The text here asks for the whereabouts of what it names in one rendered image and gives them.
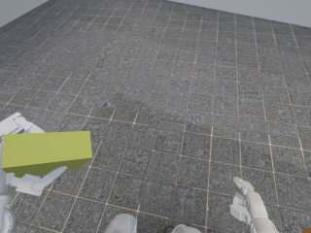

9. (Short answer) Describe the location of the right robot hand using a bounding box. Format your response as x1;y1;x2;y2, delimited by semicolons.
229;177;269;225

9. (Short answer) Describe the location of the robot left thigh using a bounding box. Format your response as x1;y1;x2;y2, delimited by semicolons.
104;214;137;233

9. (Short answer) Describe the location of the robot right forearm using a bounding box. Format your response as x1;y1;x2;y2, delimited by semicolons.
250;216;279;233

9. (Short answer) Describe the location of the sponge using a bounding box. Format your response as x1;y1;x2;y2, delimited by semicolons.
1;131;92;178

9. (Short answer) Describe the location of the left robot hand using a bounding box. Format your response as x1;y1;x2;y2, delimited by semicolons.
0;112;68;196

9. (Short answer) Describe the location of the robot left forearm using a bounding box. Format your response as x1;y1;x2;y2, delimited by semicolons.
0;195;16;233

